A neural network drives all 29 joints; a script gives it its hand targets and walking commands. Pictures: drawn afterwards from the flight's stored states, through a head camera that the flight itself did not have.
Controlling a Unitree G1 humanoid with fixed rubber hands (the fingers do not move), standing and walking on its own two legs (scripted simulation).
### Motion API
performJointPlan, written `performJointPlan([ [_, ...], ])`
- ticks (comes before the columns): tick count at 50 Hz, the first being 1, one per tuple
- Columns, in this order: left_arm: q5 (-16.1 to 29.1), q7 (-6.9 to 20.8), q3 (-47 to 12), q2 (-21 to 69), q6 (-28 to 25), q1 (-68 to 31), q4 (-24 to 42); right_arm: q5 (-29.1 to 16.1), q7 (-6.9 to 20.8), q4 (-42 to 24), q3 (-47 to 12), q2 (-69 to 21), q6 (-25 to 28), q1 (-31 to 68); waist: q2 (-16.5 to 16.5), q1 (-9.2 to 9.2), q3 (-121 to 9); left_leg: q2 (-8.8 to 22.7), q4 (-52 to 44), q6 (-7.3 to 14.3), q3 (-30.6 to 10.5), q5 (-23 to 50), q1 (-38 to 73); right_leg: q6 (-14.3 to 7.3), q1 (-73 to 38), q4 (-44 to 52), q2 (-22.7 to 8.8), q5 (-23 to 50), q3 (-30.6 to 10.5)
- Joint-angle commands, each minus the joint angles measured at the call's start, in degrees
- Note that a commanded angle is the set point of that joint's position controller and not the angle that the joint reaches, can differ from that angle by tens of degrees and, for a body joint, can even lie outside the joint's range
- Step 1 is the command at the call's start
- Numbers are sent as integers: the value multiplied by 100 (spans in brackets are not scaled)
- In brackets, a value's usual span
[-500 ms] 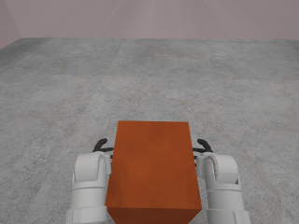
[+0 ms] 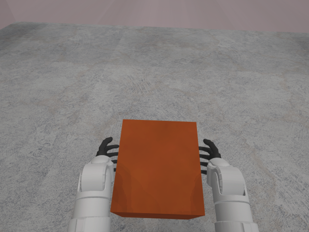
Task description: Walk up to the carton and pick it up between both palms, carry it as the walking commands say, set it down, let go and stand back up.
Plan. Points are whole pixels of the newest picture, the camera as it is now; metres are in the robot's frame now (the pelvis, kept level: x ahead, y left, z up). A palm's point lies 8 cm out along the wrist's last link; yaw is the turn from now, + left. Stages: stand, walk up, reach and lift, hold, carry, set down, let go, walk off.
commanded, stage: carry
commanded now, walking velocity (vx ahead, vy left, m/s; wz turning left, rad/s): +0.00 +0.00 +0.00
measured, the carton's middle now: (157, 172) +0.31 +0.01 -0.04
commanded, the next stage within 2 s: none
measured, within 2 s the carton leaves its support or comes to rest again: neither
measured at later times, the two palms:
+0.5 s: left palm (111, 173) +0.26 +0.12 +0.05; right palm (227, 174) +0.26 -0.17 +0.05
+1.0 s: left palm (110, 166) +0.28 +0.13 +0.04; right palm (222, 169) +0.28 -0.16 +0.04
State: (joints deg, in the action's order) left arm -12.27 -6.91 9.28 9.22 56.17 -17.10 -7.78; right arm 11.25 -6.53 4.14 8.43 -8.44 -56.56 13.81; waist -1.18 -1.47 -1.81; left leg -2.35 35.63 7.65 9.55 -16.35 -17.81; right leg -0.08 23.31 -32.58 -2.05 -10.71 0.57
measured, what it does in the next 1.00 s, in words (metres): stands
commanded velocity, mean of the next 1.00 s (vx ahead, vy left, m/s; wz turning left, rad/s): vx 0.00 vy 0.00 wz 0.00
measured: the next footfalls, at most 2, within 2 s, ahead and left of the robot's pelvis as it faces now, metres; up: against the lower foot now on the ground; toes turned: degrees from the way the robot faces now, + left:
none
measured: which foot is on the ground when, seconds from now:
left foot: down 0.00-1.00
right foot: down 0.00-1.00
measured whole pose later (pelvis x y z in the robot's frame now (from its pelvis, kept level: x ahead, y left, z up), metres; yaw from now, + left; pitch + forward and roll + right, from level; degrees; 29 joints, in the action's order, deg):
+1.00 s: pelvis -0.01 -0.02 +0.00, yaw +0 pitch -1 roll +0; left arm -14.5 -4.1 8.9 8.5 45.4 -14.3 -11.6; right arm 11.9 -5.9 9.0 7.6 -8.1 -45.9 11.9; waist -0.3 -0.2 -3.2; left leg -1.6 33.2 6.4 9.6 -14.1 -19.1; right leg 0.5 22.2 -31.9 -1.5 -9.0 2.0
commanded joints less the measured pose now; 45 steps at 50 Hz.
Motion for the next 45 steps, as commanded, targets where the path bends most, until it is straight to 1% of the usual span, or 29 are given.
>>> performJointPlan([
  [1, 1806, 1794, -3005, 5111, -879, -3760, 506, -1703, 1657, -33, -2880, -5615, 979, 3488, -361, 54, -1571, 1906, -2386, -121, -2102, -2436, -647, -166, -672, -985, 78, -899, 93],
  [5, 1700, 1793, -3188, 5282, -1246, -3469, 547, -1728, 1668, -582, -3331, -5647, 1347, 3772, -135, 51, -2087, 1634, -1935, -249, -1523, -1780, -600, -239, -1361, -210, 113, -348, 162],
  [6, 2040, 1768, -3526, 5345, -1234, -3590, 1332, -2031, 1625, -986, -3637, -5828, 1307, 3673, 130, 80, -2232, 1301, -1508, -367, -1231, -1301, -568, -355, -1573, 430, -219, -301, -274],
  [7, 1905, 1754, -3434, 5143, -1189, -3122, 1130, -2102, 1583, -1288, -3619, -5643, 1320, 3695, 601, 90, -2539, 920, -805, -483, -932, -822, -499, -506, -1792, 966, -795, -337, -1068],
  [9, 2381, 1705, -3952, 5306, -955, -3035, 1746, -2415, 1552, -1607, -3810, -5603, 1040, 3431, 691, 121, -2431, 554, -310, -619, -778, -869, -137, -639, -831, 1320, -1167, -2171, -1524],
  [10, 2169, 1669, -3578, 5081, -843, -2526, 1426, -2305, 1518, -1243, -3722, -5571, 857, 3296, 1320, 70, -2463, 446, 120, -478, -646, -856, 484, -450, -313, 1684, -1165, -2268, -1557],
  [11, 2357, 1687, -3861, 5028, -690, -2412, 2040, -2541, 1493, -1970, -4019, -5555, 781, 3036, 846, 70, -2658, 409, -234, -394, -770, -828, 615, -403, -564, 1651, -1152, -2064, -1370],
  [12, 1820, 1707, -3266, 4990, -765, -2068, 660, -1903, 1511, -690, -3508, -5433, 832, 2630, 1128, 61, -2645, 620, -282, -358, -900, -520, 915, -360, -328, 1457, -1064, -1526, -1127],
  [14, 1720, 1716, -3339, 4812, -929, -2047, 715, -1778, 1563, -377, -3400, -5293, 1000, 2273, 284, 76, -2579, 978, -914, -316, -1153, -45, 897, -250, -524, 837, -748, -185, -665],
  [15, 1795, 1725, -3406, 4908, -944, -2284, 851, -1919, 1579, -995, -3608, -5265, 1090, 2857, 534, 62, -2384, 873, -905, -305, -1149, -557, 442, -206, -591, 985, -642, -700, -646],
  [16, 2054, 1698, -3720, 4929, -862, -2692, 1609, -2178, 1583, -1455, -3730, -5358, 971, 3134, 30, 107, -2047, 980, -1318, -291, -1378, -1096, 216, -119, -405, 803, -547, -864, -516],
  [17, 1729, 1700, -3370, 4800, -883, -2608, 1047, -2121, 1652, -964, -3625, -5357, 972, 3269, 314, 99, -1695, 997, -1474, -317, -1381, -1542, -250, -136, -497, 795, -434, -1210, -556],
  [18, 1984, 1700, -3624, 4988, -848, -2816, 1330, -2009, 1636, -803, -3504, -5331, 894, 2828, 44, 150, -1864, 975, -1406, -360, -1347, -1439, -217, -230, -534, 852, -449, -1284, -581],
  [19, 1650, 1690, -3231, 4831, -882, -2874, 538, -1716, 1660, -63, -3064, -5119, 938, 2908, 16, 128, -1610, 974, -1524, -361, -1430, -1956, -413, -240, -271, 746, -386, -1717, -526],
  [20, 1770, 1694, -3341, 4823, -939, -3082, 641, -1922, 1630, -580, -3274, -5143, 1078, 3482, -209, 93, -1644, 935, -1736, -377, -1436, -2198, -705, -170, -595, 582, -231, -1531, -380],
  [21, 1348, 1692, -3023, 4743, -1026, -3013, -197, -1514, 1642, 206, -2882, -5016, 1171, 3218, -329, 95, -1450, 1040, -1926, -419, -1487, -1956, -752, -173, -642, 559, -267, -1046, -452],
  [22, 1429, 1701, -3079, 4629, -1208, -3381, 286, -1560, 1689, 261, -2988, -5197, 1306, 3284, 338, 132, -1645, 964, -1570, -424, -1312, -1724, -556, -257, -638, 669, -310, -1277, -512],
  [24, 1697, 1705, -3373, 4856, -1332, -3238, 580, -1828, 1678, -202, -3309, -5271, 1409, 3325, 113, 168, -1856, 828, -1312, -455, -1160, -1094, -30, -219, -342, 779, -354, -1070, -496],
  [25, 1914, 1712, -3635, 5030, -1248, -3466, 1051, -1892, 1644, -482, -3340, -5381, 1357, 3145, -402, 176, -1835, 983, -1660, -460, -1389, -1419, -21, -213, -337, 531, -331, -1126, -429],
  [27, 1700, 1741, -3409, 5066, -1230, -3188, 254, -1656, 1606, 123, -2961, -5379, 1394, 3227, -494, 145, -1822, 1080, -1793, -409, -1496, -1576, -131, -142, -456, 361, -229, -763, -294],
  [28, 1867, 1744, -3492, 5188, -1211, -2832, 593, -1885, 1574, -849, -3425, -5392, 1398, 3477, -69, 112, -2074, 1174, -1699, -366, -1491, -1433, -28, -149, -514, 332, -167, -636, -235],
  [29, 1643, 1738, -3352, 5057, -1316, -3195, 246, -1597, 1603, 42, -3046, -5374, 1459, 3396, -64, 161, -1962, 1315, -1993, -484, -1662, -1490, -76, -57, -470, 60, -68, -544, -22],
  [30, 1663, 1754, -3355, 5134, -1280, -3136, 135, -1612, 1613, -50, -3063, -5300, 1423, 3440, -375, 129, -1979, 1344, -1967, -405, -1578, -1687, -173, -64, -575, -110, -16, -429, 0],
  [31, 1701, 1751, -3303, 5249, -1325, -3016, 350, -1667, 1605, -292, -3177, -5404, 1448, 3463, 267, 90, -2025, 1347, -1781, -358, -1656, -1023, -140, -136, -733, 221, -192, -68, -150],
  [33, 1581, 1746, -3282, 4955, -1390, -3071, 189, -1545, 1602, 41, -3101, -5328, 1544, 3093, 266, 129, -2279, 1249, -1436, -455, -1261, 18, 372, -229, -724, 264, -377, 529, -313],
  [34, 1670, 1753, -3354, 5095, -1401, -2716, 441, -1656, 1571, -467, -3346, -5284, 1531, 3082, 680, 98, -2527, 1027, -866, -357, -1053, 380, 487, -252, -959, 498, -518, 714, -491],
  [36, 1978, 1778, -3727, 5176, -1490, -3102, 1283, -1919, 1585, -796, -3615, -5545, 1568, 3044, 464, 121, -2635, 859, -874, -387, -956, 616, 619, -320, -1070, 472, -653, 699, -595],
  [41, 1750, 1724, -3568, 5068, -1424, -2879, 726, -1738, 1606, -327, -3469, -5359, 1521, 2770, 30, 88, -2485, 955, -1010, -336, -1060, 754, 776, -268, -891, 417, -546, 529, -426],
  [45, 1559, 1745, -3417, 5172, -1394, -2465, 281, -1747, 1618, -586, -3533, -5324, 1552, 3098, -12, 75, -1991, 1164, -1524, -312, -1332, -475, 460, -207, -595, 404, -297, -166, -322],
])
